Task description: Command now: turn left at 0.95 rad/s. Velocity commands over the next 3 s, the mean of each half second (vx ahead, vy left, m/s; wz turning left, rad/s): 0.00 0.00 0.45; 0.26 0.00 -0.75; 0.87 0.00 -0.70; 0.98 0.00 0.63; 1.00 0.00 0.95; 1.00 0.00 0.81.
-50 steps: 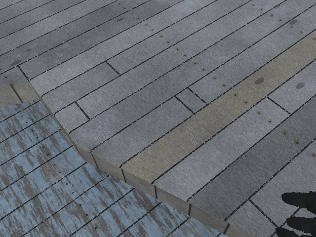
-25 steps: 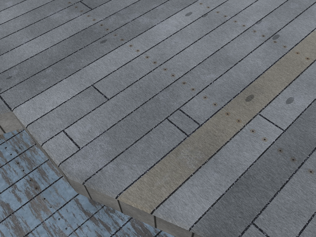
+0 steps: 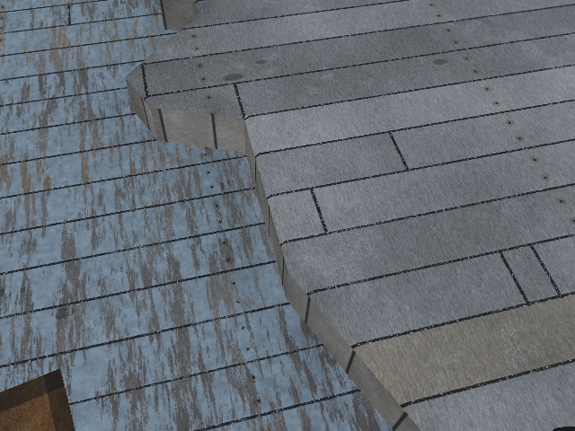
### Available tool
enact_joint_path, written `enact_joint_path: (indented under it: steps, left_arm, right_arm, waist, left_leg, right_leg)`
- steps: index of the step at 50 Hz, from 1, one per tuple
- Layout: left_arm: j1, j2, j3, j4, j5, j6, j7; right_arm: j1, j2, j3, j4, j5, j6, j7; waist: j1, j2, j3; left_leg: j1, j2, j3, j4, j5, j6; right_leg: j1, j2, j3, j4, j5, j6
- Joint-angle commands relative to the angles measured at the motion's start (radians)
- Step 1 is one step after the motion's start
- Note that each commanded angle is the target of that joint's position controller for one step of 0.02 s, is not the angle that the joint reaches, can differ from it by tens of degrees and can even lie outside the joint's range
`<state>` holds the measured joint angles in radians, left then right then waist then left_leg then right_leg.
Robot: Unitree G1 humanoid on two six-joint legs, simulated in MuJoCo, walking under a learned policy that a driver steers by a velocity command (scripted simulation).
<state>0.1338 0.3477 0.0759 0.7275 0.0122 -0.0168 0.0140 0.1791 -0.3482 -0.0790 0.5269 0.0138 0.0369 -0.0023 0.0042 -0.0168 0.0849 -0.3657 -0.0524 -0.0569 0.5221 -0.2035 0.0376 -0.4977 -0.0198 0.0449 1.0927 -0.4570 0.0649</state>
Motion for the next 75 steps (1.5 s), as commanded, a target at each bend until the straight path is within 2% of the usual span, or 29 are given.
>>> enact_joint_path:
  steps: [1,12,13,15,17,22,27,30,32,35,39,43,47,49,50,51,52,55,58,62,64,66,68,69,70,71,72,74,75]
  left_arm:
    - [0.002,0.087,0.019,-0.062,0.001,-0.013,0.008]
    - [0.048,0.105,0.025,-0.033,-0.011,-0.029,-0.016]
    - [0.049,0.115,0.027,-0.033,0.001,-0.031,-0.016]
    - [-0.025,0.144,0.016,-0.050,0.051,-0.022,-0.013]
    - [-0.087,0.015,-0.029,-0.074,0.027,-0.036,-0.021]
    - [0.016,0.178,0.030,-0.055,-0.029,0.010,-0.003]
    - [0.007,0.134,0.043,-0.084,-0.061,0.030,0.016]
    - [0.041,0.083,0.034,-0.111,-0.049,0.019,0.011]
    - [0.076,0.136,0.060,-0.085,-0.046,0.025,-0.001]
    - [0.036,0.056,0.032,-0.110,-0.044,0.046,-0.019]
    - [-0.093,0.050,0.006,-0.194,-0.056,0.041,-0.051]
    - [-0.149,0.046,-0.008,-0.239,-0.052,0.019,-0.061]
    - [-0.016,0.057,-0.006,-0.208,-0.043,0.018,-0.056]
    - [0.309,0.134,0.047,-0.101,-0.050,0.029,-0.038]
    - [0.518,0.211,0.075,-0.052,-0.056,0.033,-0.028]
    - [0.444,0.347,0.083,-0.096,-0.040,0.003,-0.031]
    - [0.375,0.234,0.057,-0.138,-0.034,-0.027,-0.039]
    - [0.232,0.103,0.009,-0.155,-0.009,-0.038,-0.036]
    - [0.137,0.098,-0.001,-0.179,-0.002,-0.039,-0.004]
    - [0.214,0.095,-0.001,-0.145,-0.012,-0.022,0.020]
    - [0.370,0.051,-0.012,-0.089,-0.059,0.008,0.021]
    - [0.362,-0.004,-0.028,-0.063,-0.033,0.034,0.029]
    - [0.363,0.037,-0.027,-0.020,0.007,0.038,0.025]
    - [0.246,0.146,-0.004,-0.046,-0.016,0.037,0.037]
    - [0.122,0.121,-0.004,-0.095,-0.016,0.008,0.030]
    - [0.031,0.012,-0.029,-0.136,0.039,-0.023,0.017]
    - [0.076,-0.103,-0.061,-0.118,0.028,-0.062,0.030]
    - [-0.158,-0.113,-0.091,-0.252,-0.101,-0.082,0.024]
    - [-0.298,-0.229,-0.147,-0.368,-0.081,-0.086,0.008]
  right_arm:
    - [-0.072,-0.172,-0.056,-0.087,-0.007,-0.008,-0.024]
    - [-0.080,-0.148,-0.047,-0.061,0.007,0.015,-0.034]
    - [-0.048,-0.110,-0.031,-0.049,0.004,0.014,-0.032]
    - [0.021,-0.049,-0.007,-0.050,-0.016,0.007,-0.031]
    - [0.031,-0.102,-0.018,-0.001,-0.032,-0.002,-0.033]
    - [-0.050,-0.047,-0.012,0.025,-0.018,-0.027,-0.024]
    - [0.030,-0.063,-0.031,0.078,0.003,-0.046,-0.026]
    - [-0.008,-0.129,-0.054,0.077,-0.053,-0.038,-0.025]
    - [-0.055,-0.058,-0.030,0.051,-0.049,-0.043,-0.041]
    - [-0.069,-0.072,-0.036,0.068,-0.015,-0.045,-0.049]
    - [0.052,-0.124,-0.049,0.100,-0.009,-0.055,-0.034]
    - [0.087,-0.160,-0.062,0.118,-0.005,-0.088,-0.005]
    - [0.026,-0.173,-0.060,0.119,0.001,-0.097,0.012]
    - [-0.020,-0.144,-0.043,0.111,0.017,-0.102,0.009]
    - [-0.103,-0.079,-0.018,0.058,0.003,-0.117,0.006]
    - [-0.131,0.054,0.023,-0.046,-0.002,-0.155,0.002]
    - [-0.180,-0.065,0.010,-0.053,0.022,-0.190,0.010]
    - [-0.056,-0.069,0.008,0.006,-0.016,-0.200,0.015]
    - [-0.051,-0.052,0.013,0.014,-0.047,-0.166,0.025]
    - [-0.138,0.051,0.051,-0.033,-0.043,-0.146,0.027]
    - [-0.273,0.049,0.061,-0.090,-0.035,-0.146,0.029]
    - [-0.307,0.048,0.056,-0.115,-0.032,-0.178,0.027]
    - [-0.260,-0.028,0.008,-0.122,-0.014,-0.190,0.028]
    - [-0.134,-0.092,-0.015,-0.089,0.002,-0.169,0.015]
    - [0.078,-0.080,-0.022,-0.005,0.005,-0.157,-0.003]
    - [0.325,-0.089,-0.017,0.108,0.012,-0.145,-0.005]
    - [0.505,-0.090,-0.014,0.206,-0.034,-0.129,0.017]
    - [0.599,0.026,-0.001,0.295,-0.102,-0.102,0.000]
    - [0.641,0.084,0.016,0.373,-0.085,-0.098,-0.010]
  waist:
    - [0.019,0.122,-0.184]
    - [0.016,0.223,-0.222]
    - [0.004,0.182,-0.231]
    - [-0.081,-0.235,-0.150]
    - [-0.069,-0.140,-0.124]
    - [0.002,-0.144,-0.093]
    - [-0.029,-0.166,-0.190]
    - [-0.004,0.253,-0.155]
    - [0.011,0.140,-0.152]
    - [-0.010,0.135,-0.094]
    - [-0.107,0.145,-0.082]
    - [-0.119,0.113,-0.013]
    - [-0.023,0.143,-0.070]
    - [0.162,0.094,-0.222]
    - [0.267,-0.086,-0.202]
    - [0.151,-0.346,-0.228]
    - [0.187,-0.105,-0.205]
    - [0.025,-0.027,-0.021]
    - [-0.040,-0.040,0.015]
    - [-0.009,-0.118,-0.022]
    - [0.052,-0.049,0.015]
    - [0.034,-0.116,-0.073]
    - [0.001,-0.230,-0.243]
    - [-0.088,-0.242,-0.264]
    - [-0.143,-0.168,-0.288]
    - [-0.177,0.065,-0.302]
    - [-0.189,0.396,-0.339]
    - [-0.288,0.378,-0.306]
    - [-0.266,0.309,-0.210]
  left_leg:
    - [0.159,0.205,-0.301,-0.182,0.266,0.189]
    - [0.147,0.140,-0.447,-0.051,0.184,0.103]
    - [0.127,0.107,-0.409,0.002,0.128,0.070]
    - [-0.021,-0.097,-0.190,0.254,-0.382,-0.041]
    - [0.021,-0.009,-0.221,0.369,-0.350,-0.100]
    - [0.046,-0.032,-0.042,0.054,-0.226,-0.132]
    - [0.265,-0.004,-0.038,-0.185,0.000,-0.066]
    - [0.414,0.364,-0.309,-0.192,0.464,0.174]
    - [0.392,0.404,-0.246,-0.162,0.612,0.204]
    - [0.394,0.318,-0.075,-0.150,0.656,0.158]
    - [0.419,0.353,-0.094,-0.326,-0.098,0.167]
    - [0.462,0.382,-0.039,-0.374,-0.171,0.137]
    - [0.321,0.317,0.173,-0.216,0.312,0.088]
    - [0.121,0.231,0.309,0.233,0.726,0.018]
    - [-0.256,0.182,0.264,0.623,0.168,-0.043]
    - [-0.633,-0.005,0.093,0.916,-0.374,-0.088]
    - [-0.747,0.053,-0.071,0.969,-0.273,-0.070]
    - [-0.586,0.139,-0.036,0.778,-0.093,-0.070]
    - [-0.381,0.103,0.051,0.701,0.036,-0.122]
    - [-0.306,0.036,0.110,0.665,0.000,-0.131]
    - [-0.581,0.000,0.174,0.660,-0.250,-0.129]
    - [-0.385,-0.047,0.241,0.314,-0.245,-0.069]
    - [0.009,-0.048,0.210,0.056,0.013,-0.049]
    - [-0.030,-0.046,0.209,-0.157,0.098,-0.039]
    - [0.317,0.022,0.159,-0.396,0.432,-0.003]
    - [0.816,0.210,0.012,-0.250,0.906,0.031]
    - [1.264,0.447,-0.230,0.138,1.663,0.215]
    - [1.348,0.514,-0.275,0.008,0.936,0.282]
    - [1.242,0.487,-0.249,-0.093,0.633,0.225]
  right_leg:
    - [-0.056,0.029,0.050,-0.112,0.099,0.014]
    - [0.212,0.055,0.072,-0.609,0.273,-0.019]
    - [0.291,-0.001,0.093,-0.689,0.374,-0.045]
    - [0.278,-0.277,0.519,-0.837,0.440,-0.272]
    - [0.224,-0.254,0.488,-0.840,0.308,-0.297]
    - [0.340,-0.096,0.402,-0.759,0.410,-0.218]
    - [0.311,-0.058,0.425,-0.683,0.533,-0.175]
    - [-0.083,0.104,0.110,-0.342,-0.048,-0.044]
    - [-0.123,0.028,0.081,-0.054,-0.106,0.000]
    - [-0.179,-0.028,0.006,-0.070,0.042,0.042]
    - [-0.201,-0.077,-0.051,-0.185,0.105,0.014]
    - [-0.230,-0.090,-0.072,-0.285,0.097,-0.056]
    - [0.105,0.004,-0.190,-0.342,0.075,-0.107]
    - [0.576,0.125,-0.259,-0.417,0.129,-0.175]
    - [0.849,0.038,-0.024,-0.513,0.157,-0.252]
    - [0.918,-0.237,0.707,-0.803,-0.123,-0.449]
    - [0.873,-0.318,0.826,-0.907,-0.343,-0.483]
    - [0.546,-0.213,0.502,-0.868,-0.011,-0.402]
    - [0.246,-0.102,0.294,-0.873,0.368,-0.356]
    - [0.214,-0.086,0.286,-0.789,0.621,-0.319]
    - [0.491,-0.085,0.346,-0.739,0.665,-0.326]
    - [0.658,-0.018,0.285,-0.586,1.417,-0.232]
    - [0.679,-0.026,0.319,-0.402,1.969,-0.162]
    - [0.828,-0.049,0.264,-0.320,1.977,-0.141]
    - [0.597,-0.032,0.267,-0.133,1.812,-0.126]
    - [0.080,0.060,0.205,0.236,0.645,-0.114]
    - [-0.546,0.223,0.142,0.717,-0.301,-0.036]
    - [-1.141,0.142,0.162,1.343,-0.517,-0.025]
    - [-1.284,0.090,0.116,1.453,-0.578,-0.067]
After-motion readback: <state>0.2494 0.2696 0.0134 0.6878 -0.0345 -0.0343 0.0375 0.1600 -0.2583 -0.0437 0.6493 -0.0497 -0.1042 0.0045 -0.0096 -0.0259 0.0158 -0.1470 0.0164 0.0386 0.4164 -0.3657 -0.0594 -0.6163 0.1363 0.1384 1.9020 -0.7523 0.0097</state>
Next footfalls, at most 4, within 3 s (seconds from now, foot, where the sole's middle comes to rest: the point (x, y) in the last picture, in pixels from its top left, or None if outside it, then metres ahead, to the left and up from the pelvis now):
0.26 right None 0.15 -0.12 -0.77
0.54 left None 0.04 0.11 -0.77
1.00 right None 0.16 -0.18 -0.77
1.24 left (309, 397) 0.47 -0.04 -0.77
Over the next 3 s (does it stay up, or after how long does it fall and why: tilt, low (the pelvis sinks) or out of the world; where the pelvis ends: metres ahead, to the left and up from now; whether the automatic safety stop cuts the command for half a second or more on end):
stays up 1.50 -0.43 0.11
